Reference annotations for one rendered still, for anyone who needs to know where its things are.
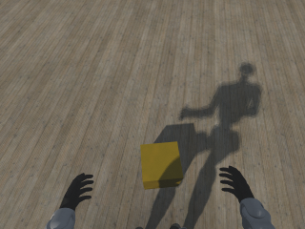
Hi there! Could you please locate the robot left hand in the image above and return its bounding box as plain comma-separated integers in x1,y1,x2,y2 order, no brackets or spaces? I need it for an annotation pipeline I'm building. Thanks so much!
59,173,94,211

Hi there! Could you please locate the left robot forearm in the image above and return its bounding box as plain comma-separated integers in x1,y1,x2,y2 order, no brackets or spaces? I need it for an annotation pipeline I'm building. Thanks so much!
45,207,75,229

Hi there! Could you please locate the robot right hand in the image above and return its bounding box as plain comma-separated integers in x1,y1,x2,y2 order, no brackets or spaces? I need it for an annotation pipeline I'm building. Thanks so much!
219,166,254,204

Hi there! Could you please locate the carton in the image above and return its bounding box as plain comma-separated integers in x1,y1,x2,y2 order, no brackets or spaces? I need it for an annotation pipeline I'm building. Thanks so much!
140,141,184,190

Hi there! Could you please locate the right robot forearm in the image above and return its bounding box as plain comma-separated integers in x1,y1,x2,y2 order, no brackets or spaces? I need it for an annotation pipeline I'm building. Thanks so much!
239,198,275,229

